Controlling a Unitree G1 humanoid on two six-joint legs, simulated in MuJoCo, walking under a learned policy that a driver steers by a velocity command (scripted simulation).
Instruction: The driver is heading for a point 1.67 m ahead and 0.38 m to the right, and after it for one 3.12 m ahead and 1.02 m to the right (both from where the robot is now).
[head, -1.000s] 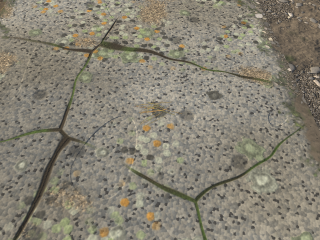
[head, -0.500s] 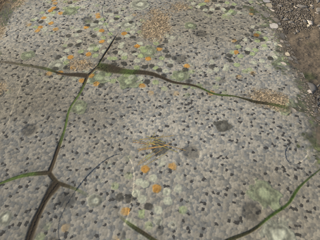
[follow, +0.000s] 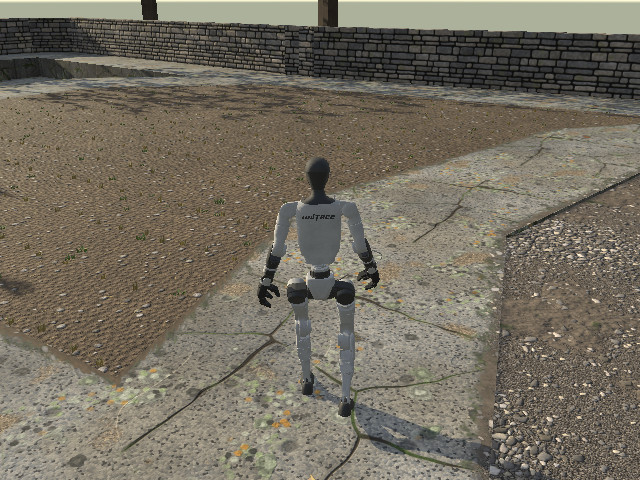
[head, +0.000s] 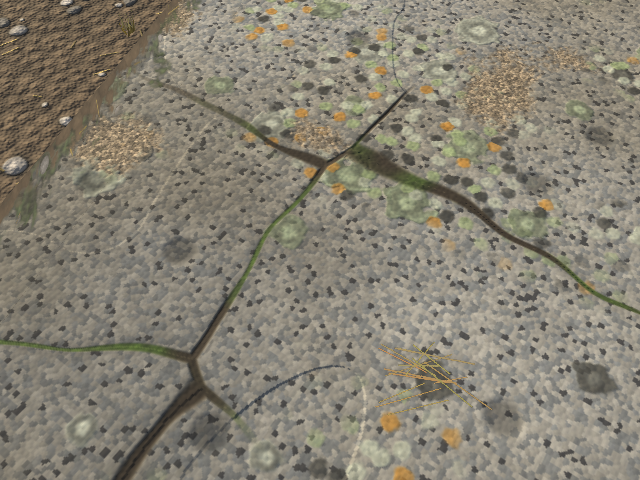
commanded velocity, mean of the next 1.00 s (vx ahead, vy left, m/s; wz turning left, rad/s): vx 0.31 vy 0.00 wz -0.14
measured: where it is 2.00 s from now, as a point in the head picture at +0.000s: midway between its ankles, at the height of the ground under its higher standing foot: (444, 309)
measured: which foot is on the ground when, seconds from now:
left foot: down 0.00-0.50, up 0.52-0.88, down 0.90-1.00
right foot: up 0.00-0.48, down 0.50-0.92, up 0.94-1.00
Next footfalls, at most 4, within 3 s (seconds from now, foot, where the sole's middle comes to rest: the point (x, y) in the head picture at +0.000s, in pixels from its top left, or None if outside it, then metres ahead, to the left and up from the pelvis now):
0.50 right None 0.14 -0.15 -0.75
0.90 left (295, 465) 0.44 0.07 -0.75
1.38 right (471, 384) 0.62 -0.29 -0.75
1.92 left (420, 239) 1.00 -0.22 -0.75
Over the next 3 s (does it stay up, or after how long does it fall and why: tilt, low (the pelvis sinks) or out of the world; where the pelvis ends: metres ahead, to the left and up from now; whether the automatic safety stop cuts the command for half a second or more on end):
stays up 1.39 -0.30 0.01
